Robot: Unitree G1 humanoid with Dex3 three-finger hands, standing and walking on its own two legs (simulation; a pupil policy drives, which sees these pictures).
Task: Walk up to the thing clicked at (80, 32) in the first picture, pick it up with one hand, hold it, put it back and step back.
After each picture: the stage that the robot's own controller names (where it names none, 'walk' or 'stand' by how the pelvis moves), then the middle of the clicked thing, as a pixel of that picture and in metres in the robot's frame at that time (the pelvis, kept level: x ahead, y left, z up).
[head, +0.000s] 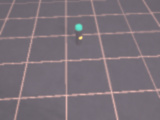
stand; (78, 35) +1.40 +0.03 -0.66
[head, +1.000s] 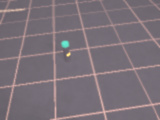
walk; (66, 52) +1.25 +0.23 -0.64
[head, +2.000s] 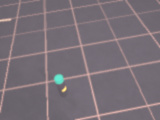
walk; (61, 86) +0.74 +0.26 -0.65
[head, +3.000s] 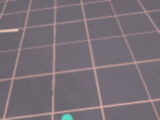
walk; out of the picture +0.42 +0.17 -0.64
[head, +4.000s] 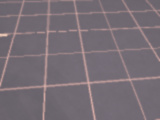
stand; out of the picture +0.30 +0.13 -0.64
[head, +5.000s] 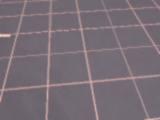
stand; out of the picture +0.30 +0.13 -0.66
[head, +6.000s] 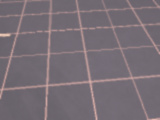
stand; out of the picture +0.30 +0.14 -0.66
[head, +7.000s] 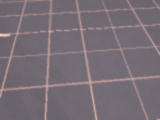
stand; out of the picture +0.29 +0.13 -0.66
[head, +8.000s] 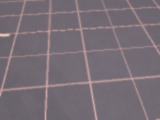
go down; out of the picture +0.29 +0.13 -0.66
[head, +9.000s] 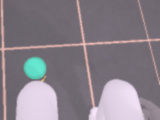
go down; (36, 73) +0.37 +0.15 -0.27
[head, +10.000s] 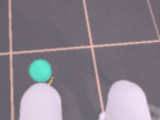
go down; (43, 76) +0.37 +0.15 -0.24
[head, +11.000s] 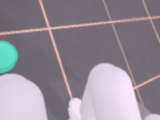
close in; out of the picture +0.37 +0.18 -0.16
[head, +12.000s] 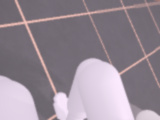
close; out of the picture +0.42 +0.21 -0.15
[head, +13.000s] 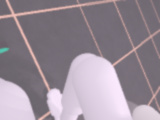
close; out of the picture +0.56 +0.11 -0.24
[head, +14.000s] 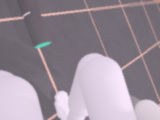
lift; (32, 15) +0.59 -0.03 -0.23
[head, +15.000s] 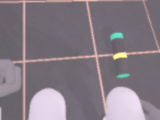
lift; (119, 54) +0.58 -0.23 -0.38
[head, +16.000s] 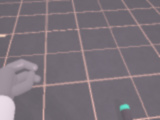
hold; out of the picture +0.48 -0.36 -0.69
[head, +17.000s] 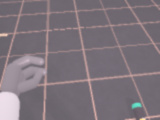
hold; out of the picture +0.49 -0.44 -0.71
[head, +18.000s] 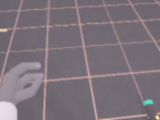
stand; (153, 117) +0.49 -0.54 -0.70
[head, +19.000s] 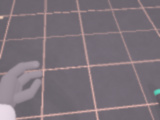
stand; out of the picture +0.50 -0.63 -0.68
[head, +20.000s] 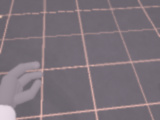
stand; out of the picture +0.50 -0.72 -0.68
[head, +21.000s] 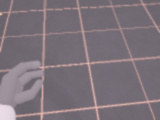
stand; out of the picture +0.51 -0.81 -0.67
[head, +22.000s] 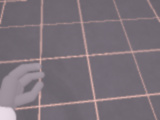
stand; out of the picture +0.51 -0.89 -0.65
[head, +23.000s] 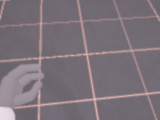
stand; out of the picture +0.51 -0.96 -0.64
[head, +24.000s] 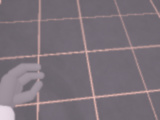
stand; out of the picture +0.51 -1.04 -0.63
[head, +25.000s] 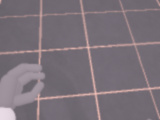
stand; out of the picture +0.51 -1.12 -0.61
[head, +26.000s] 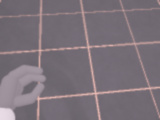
hold; out of the picture +0.51 -1.19 -0.61
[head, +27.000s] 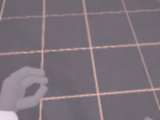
hold; out of the picture +0.51 -1.27 -0.60
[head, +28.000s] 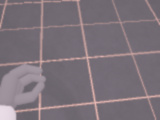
hold; out of the picture +0.50 -1.33 -0.65
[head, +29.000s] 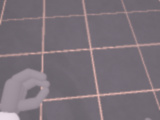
hold; out of the picture +0.51 -1.40 -0.61
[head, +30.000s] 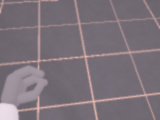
hold; out of the picture +0.52 -1.46 -0.65
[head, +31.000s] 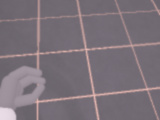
hold; out of the picture +0.52 -1.52 -0.62
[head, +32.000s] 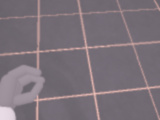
hold; out of the picture +0.52 -1.57 -0.61
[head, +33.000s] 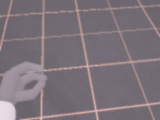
hold; out of the picture +0.49 -1.63 -0.67
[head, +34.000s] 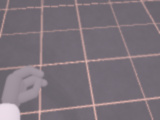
hold; out of the picture +0.50 -1.67 -0.68
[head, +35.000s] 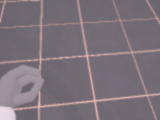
hold; out of the picture +0.50 -1.73 -0.64
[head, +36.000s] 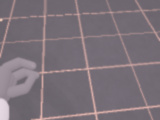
crouch; out of the picture +0.48 -1.77 -0.68
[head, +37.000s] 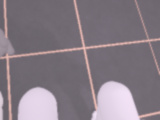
lower; out of the picture +0.64 -1.78 -0.37
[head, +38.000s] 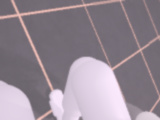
lower; out of the picture +1.05 -1.68 -0.25
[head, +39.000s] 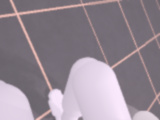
lower; out of the picture +1.11 -1.68 -0.25
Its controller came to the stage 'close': yes
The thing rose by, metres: 0.00
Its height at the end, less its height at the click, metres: -0.09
